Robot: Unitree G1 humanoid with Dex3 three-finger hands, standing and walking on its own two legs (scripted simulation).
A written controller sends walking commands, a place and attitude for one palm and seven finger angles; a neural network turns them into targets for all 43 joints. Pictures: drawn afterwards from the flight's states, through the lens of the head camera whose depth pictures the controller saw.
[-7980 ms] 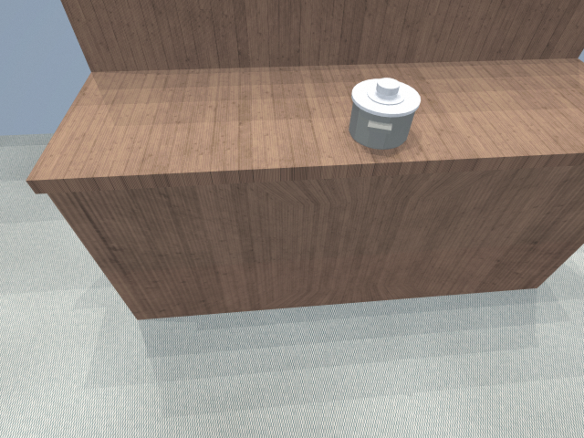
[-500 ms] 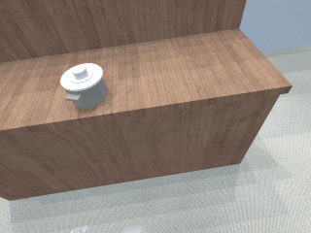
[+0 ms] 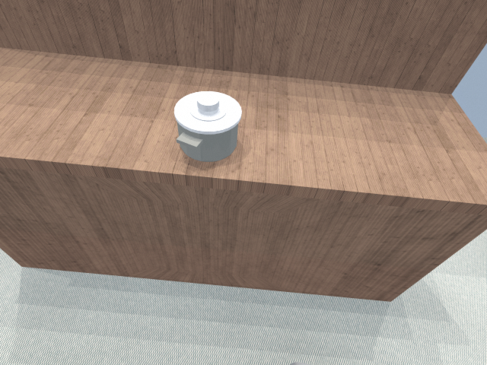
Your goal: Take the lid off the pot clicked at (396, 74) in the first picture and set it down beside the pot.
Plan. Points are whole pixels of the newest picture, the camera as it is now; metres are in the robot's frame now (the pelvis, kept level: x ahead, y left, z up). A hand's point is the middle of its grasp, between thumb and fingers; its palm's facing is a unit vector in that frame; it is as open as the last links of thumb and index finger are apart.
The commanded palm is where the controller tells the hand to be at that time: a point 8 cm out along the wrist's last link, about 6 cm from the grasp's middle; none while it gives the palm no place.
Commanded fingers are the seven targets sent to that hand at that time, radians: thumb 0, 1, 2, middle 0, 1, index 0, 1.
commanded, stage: take the last steps up to it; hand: left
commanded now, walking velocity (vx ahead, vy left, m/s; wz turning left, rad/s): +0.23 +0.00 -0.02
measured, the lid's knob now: (208, 102) +0.63 +0.15 +0.08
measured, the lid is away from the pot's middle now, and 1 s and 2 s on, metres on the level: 0.00 0.00 0.00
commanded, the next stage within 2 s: come to a stop and stand still in 0.24 s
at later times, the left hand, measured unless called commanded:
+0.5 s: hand (180, 312) +0.24 +0.15 -0.17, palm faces -0.03 -0.97 -0.23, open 7.4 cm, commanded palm none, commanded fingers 0.00 0.90 0.90 -0.20 -0.30 -0.20 -0.30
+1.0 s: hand (125, 344) +0.18 +0.24 -0.19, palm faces +0.03 -0.98 -0.22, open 7.4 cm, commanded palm none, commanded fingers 0.00 0.90 0.90 -0.20 -0.30 -0.20 -0.30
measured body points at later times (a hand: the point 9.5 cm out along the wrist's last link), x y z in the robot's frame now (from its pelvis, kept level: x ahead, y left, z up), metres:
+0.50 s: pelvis +0.15 -0.02 -0.01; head +0.19 -0.05 +0.44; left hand +0.24 +0.20 -0.15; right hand +0.10 -0.24 -0.18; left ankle +0.07 +0.10 -0.67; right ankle +0.19 -0.10 -0.74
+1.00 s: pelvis +0.14 +0.04 +0.00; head +0.17 +0.07 +0.45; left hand +0.17 +0.29 -0.17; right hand +0.21 -0.19 -0.14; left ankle +0.15 +0.14 -0.74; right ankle +0.11 -0.10 -0.67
